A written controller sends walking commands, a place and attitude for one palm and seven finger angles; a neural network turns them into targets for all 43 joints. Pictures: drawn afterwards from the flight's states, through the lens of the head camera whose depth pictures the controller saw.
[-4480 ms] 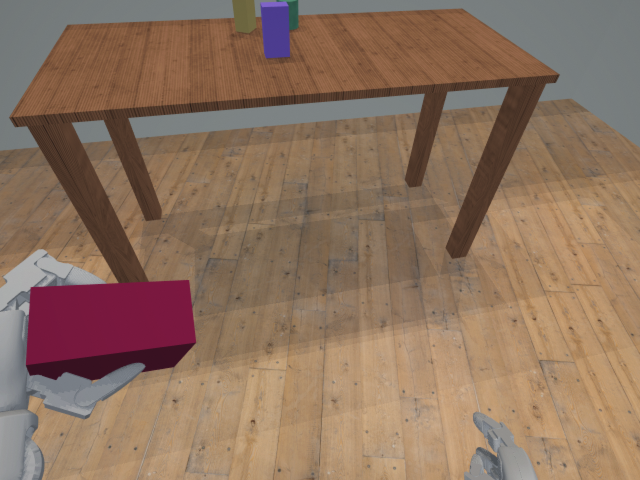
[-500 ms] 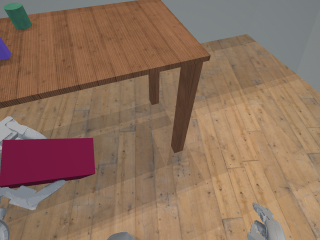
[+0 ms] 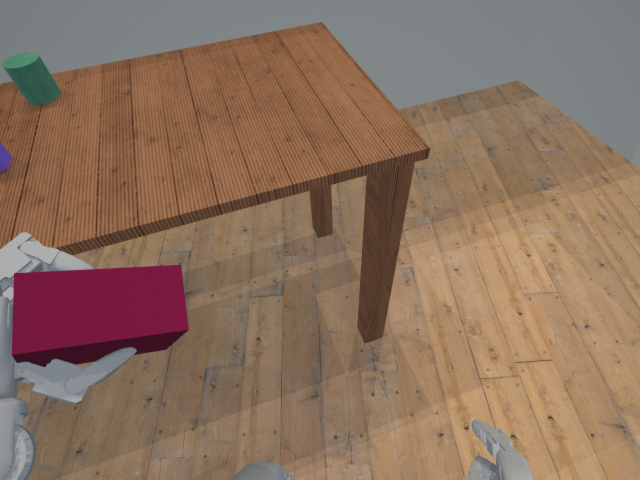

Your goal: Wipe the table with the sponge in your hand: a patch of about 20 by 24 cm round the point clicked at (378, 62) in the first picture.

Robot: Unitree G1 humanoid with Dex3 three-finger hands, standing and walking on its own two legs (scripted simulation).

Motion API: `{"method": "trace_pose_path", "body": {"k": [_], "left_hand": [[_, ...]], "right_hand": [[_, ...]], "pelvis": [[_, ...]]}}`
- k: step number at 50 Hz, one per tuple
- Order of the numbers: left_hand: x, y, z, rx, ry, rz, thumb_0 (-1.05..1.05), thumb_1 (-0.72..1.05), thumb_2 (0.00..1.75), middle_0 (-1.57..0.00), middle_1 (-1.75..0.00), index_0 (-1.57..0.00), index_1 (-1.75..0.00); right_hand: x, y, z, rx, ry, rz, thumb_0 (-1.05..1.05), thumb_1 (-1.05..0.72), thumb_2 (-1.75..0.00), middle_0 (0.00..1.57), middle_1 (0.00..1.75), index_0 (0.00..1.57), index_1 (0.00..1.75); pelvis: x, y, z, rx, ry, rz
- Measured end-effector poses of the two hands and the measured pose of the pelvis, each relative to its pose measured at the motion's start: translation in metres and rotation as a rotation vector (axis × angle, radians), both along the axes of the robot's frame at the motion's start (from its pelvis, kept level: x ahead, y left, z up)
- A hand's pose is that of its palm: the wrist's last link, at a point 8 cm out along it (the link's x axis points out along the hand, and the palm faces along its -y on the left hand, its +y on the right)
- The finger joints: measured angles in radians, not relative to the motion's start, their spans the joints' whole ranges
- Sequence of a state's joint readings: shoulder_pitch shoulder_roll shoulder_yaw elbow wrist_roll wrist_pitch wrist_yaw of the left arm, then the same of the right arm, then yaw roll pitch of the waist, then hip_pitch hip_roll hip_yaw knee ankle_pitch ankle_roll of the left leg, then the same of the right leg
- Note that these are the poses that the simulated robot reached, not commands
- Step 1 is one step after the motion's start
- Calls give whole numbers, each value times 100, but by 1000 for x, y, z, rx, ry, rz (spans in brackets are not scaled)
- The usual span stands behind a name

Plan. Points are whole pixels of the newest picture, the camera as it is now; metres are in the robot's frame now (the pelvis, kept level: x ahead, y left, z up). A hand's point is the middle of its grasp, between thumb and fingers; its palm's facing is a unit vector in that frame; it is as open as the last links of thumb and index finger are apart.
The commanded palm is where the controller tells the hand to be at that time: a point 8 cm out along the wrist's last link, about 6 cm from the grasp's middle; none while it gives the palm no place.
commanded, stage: take the last steps up to it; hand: left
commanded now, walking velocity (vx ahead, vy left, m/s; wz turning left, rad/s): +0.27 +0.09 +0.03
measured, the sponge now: (128, 315) +0.24 +0.20 +0.15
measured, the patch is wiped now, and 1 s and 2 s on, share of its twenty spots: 0.00 0.00 0.00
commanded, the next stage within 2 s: come to a stop and stand still in 0.56 s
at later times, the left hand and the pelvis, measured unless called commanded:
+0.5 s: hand (118, 224) +0.32 +0.23 +0.19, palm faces +0.38 -0.81 -0.46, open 10.3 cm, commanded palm +0.27 +0.28 +0.19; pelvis +0.10 +0.00 +0.00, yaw -1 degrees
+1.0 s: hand (130, 196) +0.37 +0.24 +0.18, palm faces +0.38 -0.82 -0.43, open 10.3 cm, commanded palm +0.31 +0.28 +0.19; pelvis +0.15 +0.00 +0.00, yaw -1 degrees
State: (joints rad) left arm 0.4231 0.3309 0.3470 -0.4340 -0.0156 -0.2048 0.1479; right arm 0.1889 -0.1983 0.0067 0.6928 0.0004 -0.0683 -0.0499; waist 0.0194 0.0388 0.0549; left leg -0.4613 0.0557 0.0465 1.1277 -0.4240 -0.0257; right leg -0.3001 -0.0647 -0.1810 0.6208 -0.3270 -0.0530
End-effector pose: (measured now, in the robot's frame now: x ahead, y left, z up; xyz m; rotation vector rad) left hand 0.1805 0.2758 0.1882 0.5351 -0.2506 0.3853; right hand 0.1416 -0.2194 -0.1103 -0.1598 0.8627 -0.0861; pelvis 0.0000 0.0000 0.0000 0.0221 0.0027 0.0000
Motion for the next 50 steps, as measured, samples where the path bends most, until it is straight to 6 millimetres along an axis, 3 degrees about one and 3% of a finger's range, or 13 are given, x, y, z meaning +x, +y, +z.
{"method": "trace_pose_path", "body": {"k": [5, 9, 13, 18, 25, 31, 38, 42, 46, 50], "left_hand": [[24, -6, 2, -4, 29, -31, -1, -51, 99, -72, -134, -74, -133], [41, -3, 8, 13, -2, -69, -1, -51, 99, -72, -134, -74, -133], [62, 11, 9, 30, -90, -89, -1, -51, 99, -72, -134, -74, -133], [92, 22, 6, 11, -97, -60, -1, -51, 99, -72, -134, -74, -133], [101, -8, 15, 32, -40, -73, -1, -51, 99, -72, -134, -74, -133], [114, -22, 7, 28, -9, -6, -1, -51, 99, -72, -134, -74, -133], [135, -26, 5, 1, 44, -3, -1, -51, 99, -72, -134, -74, -133], [142, -23, 6, 12, 51, -40, -1, -51, 99, -72, -134, -74, -133], [146, -9, 4, 14, 11, -66, -1, -51, 99, -72, -134, -74, -133], [151, 5, 3, 7, -45, -68, -1, -51, 99, -72, -134, -74, -133]], "right_hand": [[25, -28, 24, -81, -14, -33, 1, -90, -90, 20, 30, 20, 30], [49, -36, 41, -140, -61, -48, 1, -90, -90, 20, 30, 20, 30], [76, -31, 44, -169, -125, -77, 1, -90, -90, 20, 30, 20, 30], [99, -4, 42, -83, -152, -75, 1, -90, -90, 19, 30, 19, 30], [114, 19, 26, 39, -122, -20, 1, -90, -90, 20, 30, 20, 30], [126, -2, -2, 44, -27, 13, 1, -90, -90, 20, 30, 20, 30], [145, -39, 21, -49, -14, -13, 1, -90, -90, 20, 30, 20, 30], [159, -49, 37, -105, -60, -32, 1, -90, -90, 20, 30, 20, 30], [173, -45, 46, -153, -110, -49, 1, -90, -90, 20, 30, 20, 30], [179, -24, 52, -137, -138, -42, 1, -90, -90, 19, 30, 19, 30]], "pelvis": [[22, -1, 11, 18, 11, 7], [43, 5, 11, 20, 7, 0], [65, 17, -3, 10, -12, -17], [81, 15, -1, 1, -8, -12], [104, -1, 3, -11, 6, -10], [122, -19, -3, 7, -8, 10], [138, -22, 13, 39, 0, 16], [144, -16, 13, 32, 4, 11], [151, -2, 4, -5, -8, -2], [149, 2, 3, 2, -17, -13]]}}
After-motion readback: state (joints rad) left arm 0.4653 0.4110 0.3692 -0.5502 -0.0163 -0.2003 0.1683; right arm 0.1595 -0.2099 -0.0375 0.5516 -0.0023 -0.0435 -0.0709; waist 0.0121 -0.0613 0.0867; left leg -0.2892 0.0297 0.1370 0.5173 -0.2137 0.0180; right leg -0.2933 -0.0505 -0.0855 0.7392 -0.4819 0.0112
